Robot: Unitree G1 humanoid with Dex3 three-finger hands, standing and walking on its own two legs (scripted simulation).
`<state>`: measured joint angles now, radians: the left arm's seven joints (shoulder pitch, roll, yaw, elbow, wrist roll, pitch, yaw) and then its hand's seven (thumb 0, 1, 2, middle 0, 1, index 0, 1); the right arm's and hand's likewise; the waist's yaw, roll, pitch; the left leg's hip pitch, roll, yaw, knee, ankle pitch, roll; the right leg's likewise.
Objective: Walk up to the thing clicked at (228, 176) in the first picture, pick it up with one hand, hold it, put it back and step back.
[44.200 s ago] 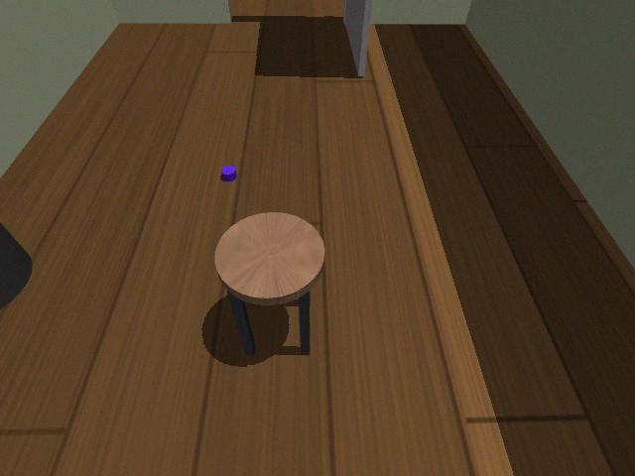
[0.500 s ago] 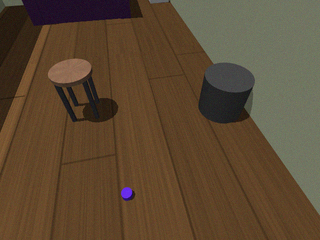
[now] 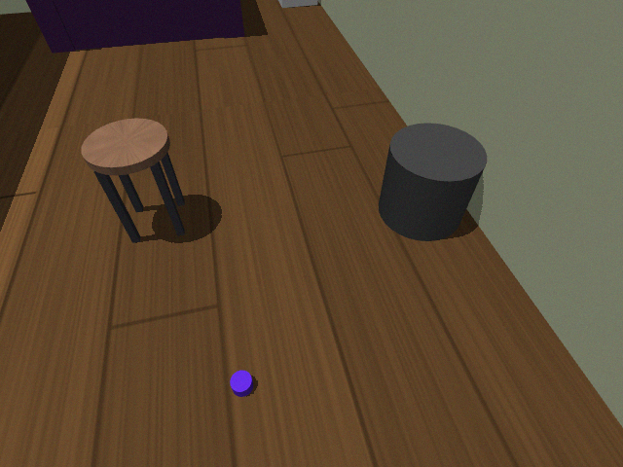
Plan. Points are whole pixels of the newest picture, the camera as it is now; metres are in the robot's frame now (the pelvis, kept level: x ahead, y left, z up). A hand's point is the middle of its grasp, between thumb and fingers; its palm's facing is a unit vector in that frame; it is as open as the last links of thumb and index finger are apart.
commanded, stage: stand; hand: left
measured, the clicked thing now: (241, 383) +0.48 +0.24 -0.76
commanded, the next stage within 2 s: none
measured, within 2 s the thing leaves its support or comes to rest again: neither
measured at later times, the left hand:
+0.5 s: hand out of the picture +0.09 +0.24 -0.16, palm faces -0.03 -0.94 -0.33, open 7.4 cm
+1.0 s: hand out of the picture +0.09 +0.24 -0.15, palm faces -0.02 -0.94 -0.35, open 7.4 cm
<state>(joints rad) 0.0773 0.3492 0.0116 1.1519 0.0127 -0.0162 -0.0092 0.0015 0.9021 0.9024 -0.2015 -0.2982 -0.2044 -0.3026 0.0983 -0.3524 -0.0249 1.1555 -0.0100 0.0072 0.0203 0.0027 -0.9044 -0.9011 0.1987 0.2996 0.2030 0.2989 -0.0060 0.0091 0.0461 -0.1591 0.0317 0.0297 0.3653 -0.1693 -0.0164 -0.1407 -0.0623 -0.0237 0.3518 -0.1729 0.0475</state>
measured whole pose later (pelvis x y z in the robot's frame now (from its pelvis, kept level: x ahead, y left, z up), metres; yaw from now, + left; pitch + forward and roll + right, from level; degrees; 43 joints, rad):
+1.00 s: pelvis +0.01 -0.02 +0.00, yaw +0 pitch -2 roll +0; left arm 0.11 0.36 0.00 1.13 0.01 -0.01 -0.01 0.00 0.90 0.90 -0.20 -0.30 -0.20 -0.30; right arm 0.10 -0.35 -0.01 1.15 -0.01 0.00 0.01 0.00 -0.90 -0.90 0.20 0.30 0.20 0.30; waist 0.00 0.00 0.05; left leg -0.12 0.05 0.02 0.32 -0.16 -0.04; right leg -0.12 -0.04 -0.03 0.33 -0.18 0.03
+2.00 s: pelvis +0.02 -0.01 +0.00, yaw +0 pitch -2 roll +0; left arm 0.12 0.36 0.00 1.12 0.01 0.00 -0.01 0.00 0.90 0.90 -0.20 -0.30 -0.20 -0.30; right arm 0.10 -0.35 -0.01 1.14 -0.02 -0.01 0.01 0.00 -0.90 -0.90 0.20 0.30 0.20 0.30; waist 0.00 0.00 0.05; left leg -0.11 0.05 0.03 0.31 -0.18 -0.04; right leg -0.11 -0.05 -0.03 0.34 -0.20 0.03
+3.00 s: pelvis +0.05 -0.01 -0.01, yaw -1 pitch -3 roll +0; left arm 0.16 0.36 0.03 1.06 0.01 0.00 -0.01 0.00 0.90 0.90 -0.20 -0.30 -0.20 -0.30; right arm 0.16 -0.35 -0.04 1.05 -0.02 0.00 0.01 0.00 -0.90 -0.90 0.20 0.30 0.20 0.30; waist 0.01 0.00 0.05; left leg -0.09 0.06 0.05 0.42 -0.28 -0.04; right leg -0.10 -0.04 -0.01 0.44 -0.29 0.03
